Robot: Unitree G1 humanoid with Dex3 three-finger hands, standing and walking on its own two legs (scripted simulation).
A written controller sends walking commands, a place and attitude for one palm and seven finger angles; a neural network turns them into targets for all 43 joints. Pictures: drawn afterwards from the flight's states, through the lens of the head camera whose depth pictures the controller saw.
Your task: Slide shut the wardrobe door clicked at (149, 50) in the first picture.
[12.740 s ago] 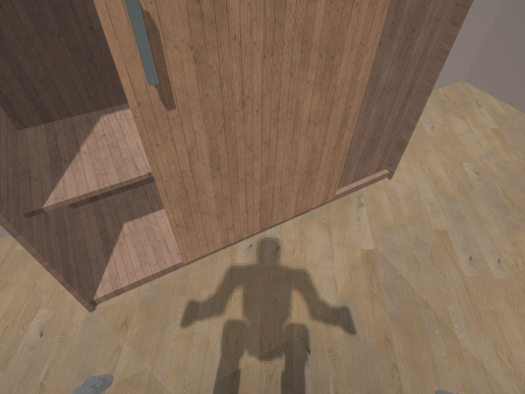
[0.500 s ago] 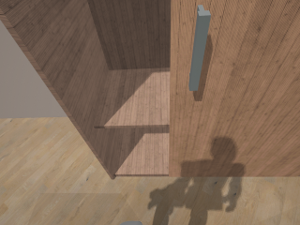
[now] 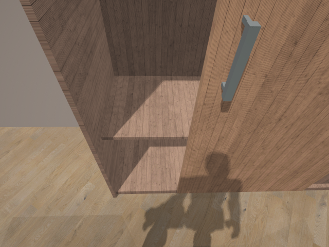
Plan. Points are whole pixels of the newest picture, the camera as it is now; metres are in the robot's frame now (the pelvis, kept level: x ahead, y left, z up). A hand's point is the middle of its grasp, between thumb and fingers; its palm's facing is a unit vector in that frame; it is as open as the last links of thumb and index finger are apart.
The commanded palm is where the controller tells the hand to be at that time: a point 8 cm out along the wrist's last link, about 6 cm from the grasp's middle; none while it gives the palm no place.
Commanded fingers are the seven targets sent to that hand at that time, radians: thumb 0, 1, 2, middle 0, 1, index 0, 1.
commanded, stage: come to a stop and stand still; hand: right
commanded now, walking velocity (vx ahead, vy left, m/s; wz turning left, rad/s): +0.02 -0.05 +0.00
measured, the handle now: (235, 62) +0.49 -0.14 +0.21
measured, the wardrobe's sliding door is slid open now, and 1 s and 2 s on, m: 0.37 0.37 0.37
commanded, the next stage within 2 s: look again from close up in 1.36 s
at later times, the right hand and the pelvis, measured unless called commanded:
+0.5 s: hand out of the picture +0.05 -0.22 -0.16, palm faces -0.03 +0.96 -0.29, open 7.4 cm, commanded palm none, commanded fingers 0.00 -0.90 -0.90 0.20 0.30 0.20 0.30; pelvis +0.01 -0.02 +0.00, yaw +2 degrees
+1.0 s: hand out of the picture +0.07 -0.16 -0.17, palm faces -0.03 +0.97 -0.24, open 7.4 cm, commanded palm none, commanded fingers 0.00 -0.90 -0.90 0.20 0.30 0.20 0.30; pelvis +0.03 +0.02 +0.00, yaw +2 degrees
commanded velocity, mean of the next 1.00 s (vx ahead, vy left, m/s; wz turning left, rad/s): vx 0.00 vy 0.00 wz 0.00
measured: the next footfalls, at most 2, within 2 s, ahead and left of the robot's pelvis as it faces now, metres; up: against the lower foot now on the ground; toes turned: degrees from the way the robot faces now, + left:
none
